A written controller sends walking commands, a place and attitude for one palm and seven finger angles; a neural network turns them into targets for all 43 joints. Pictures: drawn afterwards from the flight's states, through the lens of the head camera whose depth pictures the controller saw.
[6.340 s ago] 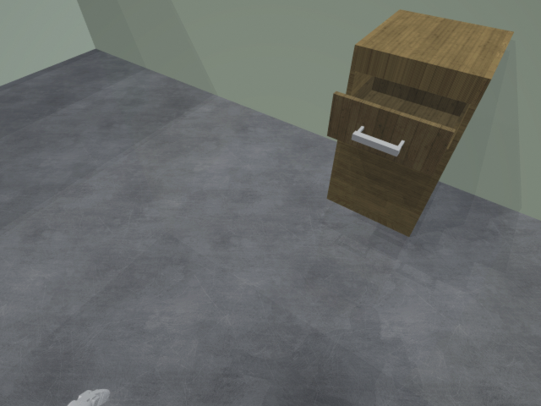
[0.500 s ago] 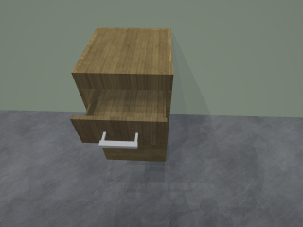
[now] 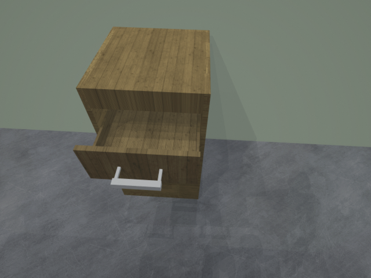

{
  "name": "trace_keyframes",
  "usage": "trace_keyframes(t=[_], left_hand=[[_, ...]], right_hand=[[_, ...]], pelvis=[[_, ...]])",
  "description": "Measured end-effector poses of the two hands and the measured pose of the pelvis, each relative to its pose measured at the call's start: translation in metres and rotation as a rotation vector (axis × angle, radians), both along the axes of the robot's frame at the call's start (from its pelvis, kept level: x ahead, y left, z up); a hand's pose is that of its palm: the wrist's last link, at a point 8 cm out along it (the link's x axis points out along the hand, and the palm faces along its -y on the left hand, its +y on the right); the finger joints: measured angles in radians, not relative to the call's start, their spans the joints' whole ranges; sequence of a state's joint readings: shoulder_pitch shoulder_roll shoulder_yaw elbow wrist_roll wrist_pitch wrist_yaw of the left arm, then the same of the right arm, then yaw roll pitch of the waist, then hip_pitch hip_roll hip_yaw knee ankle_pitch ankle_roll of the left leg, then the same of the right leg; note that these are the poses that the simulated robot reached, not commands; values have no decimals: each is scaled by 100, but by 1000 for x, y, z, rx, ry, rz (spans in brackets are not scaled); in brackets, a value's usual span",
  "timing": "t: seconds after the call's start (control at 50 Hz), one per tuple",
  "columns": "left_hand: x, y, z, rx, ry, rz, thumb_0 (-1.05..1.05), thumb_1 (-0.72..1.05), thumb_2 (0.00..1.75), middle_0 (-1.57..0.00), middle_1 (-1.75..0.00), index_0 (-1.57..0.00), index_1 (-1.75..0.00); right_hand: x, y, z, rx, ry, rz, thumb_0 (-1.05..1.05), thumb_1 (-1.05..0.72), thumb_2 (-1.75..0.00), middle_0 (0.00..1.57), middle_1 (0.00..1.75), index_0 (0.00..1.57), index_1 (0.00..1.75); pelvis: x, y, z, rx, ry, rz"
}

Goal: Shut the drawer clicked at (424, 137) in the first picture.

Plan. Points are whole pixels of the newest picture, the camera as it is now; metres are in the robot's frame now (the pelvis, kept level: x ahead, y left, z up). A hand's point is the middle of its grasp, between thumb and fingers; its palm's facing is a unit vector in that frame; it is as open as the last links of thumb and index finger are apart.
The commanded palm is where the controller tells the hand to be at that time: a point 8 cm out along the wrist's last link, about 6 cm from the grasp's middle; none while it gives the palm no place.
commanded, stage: come to a stop and stand still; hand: left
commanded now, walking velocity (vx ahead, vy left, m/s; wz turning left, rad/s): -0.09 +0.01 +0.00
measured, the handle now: (138, 177) +0.43 +0.18 -0.16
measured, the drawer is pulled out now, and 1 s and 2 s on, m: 0.18 0.18 0.18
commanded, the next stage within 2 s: look again from close up in 0.74 s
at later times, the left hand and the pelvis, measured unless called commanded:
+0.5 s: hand out of the picture +0.03 +0.22 -0.16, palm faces -0.01 -0.97 -0.26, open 7.3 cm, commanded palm none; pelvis -0.04 +0.02 +0.00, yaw -1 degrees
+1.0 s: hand out of the picture -0.06 +0.21 -0.17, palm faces -0.02 -0.98 -0.19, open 7.3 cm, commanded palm none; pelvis -0.05 +0.04 +0.01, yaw -1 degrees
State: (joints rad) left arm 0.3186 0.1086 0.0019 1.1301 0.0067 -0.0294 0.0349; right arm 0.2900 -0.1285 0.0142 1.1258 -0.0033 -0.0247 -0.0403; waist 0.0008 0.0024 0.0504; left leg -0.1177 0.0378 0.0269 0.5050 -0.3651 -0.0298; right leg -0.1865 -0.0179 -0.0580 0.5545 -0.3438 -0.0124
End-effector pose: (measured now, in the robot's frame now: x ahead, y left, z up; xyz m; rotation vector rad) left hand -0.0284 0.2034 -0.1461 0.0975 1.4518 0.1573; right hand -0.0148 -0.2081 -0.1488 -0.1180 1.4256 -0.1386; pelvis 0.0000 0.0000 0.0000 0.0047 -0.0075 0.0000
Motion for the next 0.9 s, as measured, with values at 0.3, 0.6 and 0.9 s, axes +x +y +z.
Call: trace_keyframes(t=[0.3, 0.6, 0.9], left_hand=[[37, 48, 14, 108, -152, -83, 1, 92, 90, -20, -29, -20, -30], [44, 63, 14, 81, -227, -117, 1, 91, 90, -20, -29, -20, -30], [-21, 61, 4, 35, -34, -77, 1, 91, 90, -20, -29, -20, -30]], right_hand=[[31, -20, 6, -44, -158, 4, 1, -92, -90, 20, 30, 20, 30], [11, 7, 11, -30, -170, 29, 1, -91, -90, 20, 30, 20, 30], [-45, 27, 9, -18, -9, -23, 1, -91, -90, 20, 30, 20, 30]], pelvis=[[-23, 9, -1, 1, 7, -7], [-46, 31, 1, -3, -17, -16], [-47, 42, 4, -3, -29, -23]])
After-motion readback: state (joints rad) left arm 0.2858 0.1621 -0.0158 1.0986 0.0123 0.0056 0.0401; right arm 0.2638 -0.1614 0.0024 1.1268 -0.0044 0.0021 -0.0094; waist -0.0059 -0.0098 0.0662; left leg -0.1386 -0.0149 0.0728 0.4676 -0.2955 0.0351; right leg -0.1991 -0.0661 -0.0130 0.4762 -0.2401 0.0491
